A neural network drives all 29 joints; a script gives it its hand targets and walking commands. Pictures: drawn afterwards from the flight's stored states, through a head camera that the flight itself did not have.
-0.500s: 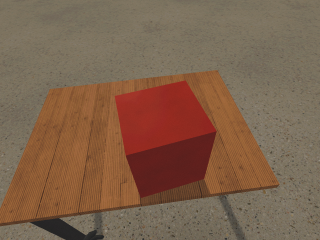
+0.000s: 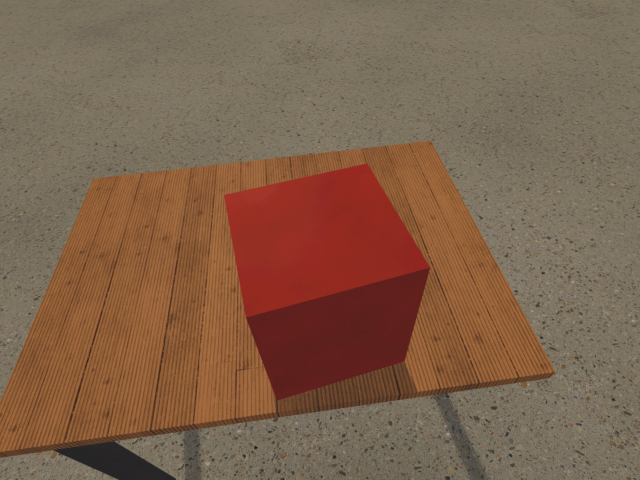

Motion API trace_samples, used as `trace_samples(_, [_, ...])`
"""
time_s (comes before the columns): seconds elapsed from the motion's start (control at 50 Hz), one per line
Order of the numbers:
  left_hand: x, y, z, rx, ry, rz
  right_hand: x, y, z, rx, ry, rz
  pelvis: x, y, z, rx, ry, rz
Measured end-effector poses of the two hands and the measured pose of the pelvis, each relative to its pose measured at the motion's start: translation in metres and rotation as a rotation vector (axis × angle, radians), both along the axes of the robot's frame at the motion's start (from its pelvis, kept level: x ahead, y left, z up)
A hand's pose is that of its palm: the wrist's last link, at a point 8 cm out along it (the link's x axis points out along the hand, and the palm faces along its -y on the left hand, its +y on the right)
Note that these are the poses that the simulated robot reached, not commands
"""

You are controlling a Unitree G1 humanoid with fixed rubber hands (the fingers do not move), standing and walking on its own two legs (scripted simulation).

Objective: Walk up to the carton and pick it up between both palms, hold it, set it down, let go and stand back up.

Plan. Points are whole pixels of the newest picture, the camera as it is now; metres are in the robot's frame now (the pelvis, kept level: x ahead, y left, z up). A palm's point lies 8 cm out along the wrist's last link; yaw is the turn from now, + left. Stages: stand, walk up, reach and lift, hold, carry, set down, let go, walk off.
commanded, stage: stand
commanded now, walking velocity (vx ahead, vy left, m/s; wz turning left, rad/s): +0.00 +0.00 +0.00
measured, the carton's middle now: (321, 284) +0.39 +0.01 -0.01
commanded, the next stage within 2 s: none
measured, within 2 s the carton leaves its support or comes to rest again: neither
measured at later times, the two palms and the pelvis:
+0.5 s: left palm out of the picture +0.06 +0.24 -0.12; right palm out of the picture +0.00 -0.25 -0.13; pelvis +0.00 +0.00 +0.00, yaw +0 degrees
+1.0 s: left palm out of the picture +0.03 +0.23 -0.13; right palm out of the picture -0.02 -0.23 -0.14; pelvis +0.00 +0.00 +0.01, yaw +0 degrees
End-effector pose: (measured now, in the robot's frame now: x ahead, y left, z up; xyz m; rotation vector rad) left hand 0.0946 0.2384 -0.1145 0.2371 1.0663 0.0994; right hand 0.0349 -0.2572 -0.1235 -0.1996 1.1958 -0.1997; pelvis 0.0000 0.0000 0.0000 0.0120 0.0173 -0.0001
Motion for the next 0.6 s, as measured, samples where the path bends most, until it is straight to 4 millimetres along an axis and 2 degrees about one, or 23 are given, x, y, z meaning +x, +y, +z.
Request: trace_samples(0.6, [-0.043, -0.002, -0.011, 0.003, 0.149, 0.059, -0.043, 0.008, -0.011, 0.031, 0.158, -0.048, 0.000, -0.002, 0.004, -0.003, -0.018, 0.003])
